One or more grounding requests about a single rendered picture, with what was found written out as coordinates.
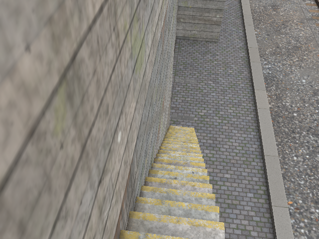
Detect stairs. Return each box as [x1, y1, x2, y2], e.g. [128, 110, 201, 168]
[119, 125, 225, 239]

